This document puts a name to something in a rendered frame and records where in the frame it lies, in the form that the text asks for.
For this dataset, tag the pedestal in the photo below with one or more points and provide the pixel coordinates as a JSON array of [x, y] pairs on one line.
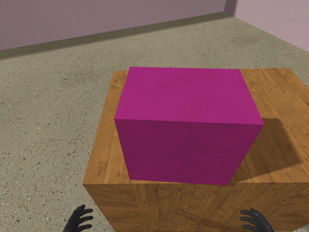
[[273, 177]]

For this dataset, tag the carton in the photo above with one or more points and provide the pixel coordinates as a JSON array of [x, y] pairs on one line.
[[185, 125]]

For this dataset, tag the right robot hand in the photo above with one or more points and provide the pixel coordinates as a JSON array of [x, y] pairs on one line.
[[259, 221]]

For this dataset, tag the left robot hand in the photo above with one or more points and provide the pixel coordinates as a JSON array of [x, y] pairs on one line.
[[75, 220]]

